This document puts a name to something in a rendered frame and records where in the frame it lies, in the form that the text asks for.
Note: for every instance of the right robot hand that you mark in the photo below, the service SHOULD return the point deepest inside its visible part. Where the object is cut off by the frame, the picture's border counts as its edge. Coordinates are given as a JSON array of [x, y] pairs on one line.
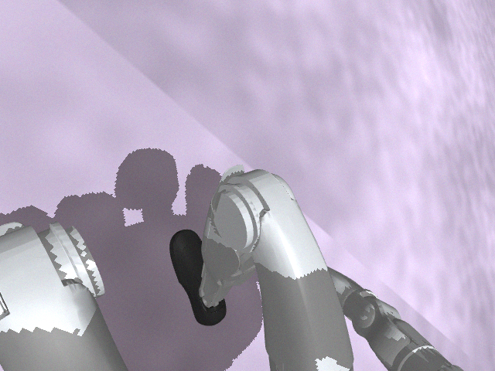
[[344, 286]]

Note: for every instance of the right robot arm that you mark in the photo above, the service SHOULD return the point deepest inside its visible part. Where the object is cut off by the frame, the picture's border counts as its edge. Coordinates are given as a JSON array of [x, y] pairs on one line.
[[395, 343]]

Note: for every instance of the right robot foot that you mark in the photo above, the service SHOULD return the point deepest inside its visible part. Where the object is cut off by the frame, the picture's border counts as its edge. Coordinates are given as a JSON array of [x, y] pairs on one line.
[[187, 260]]

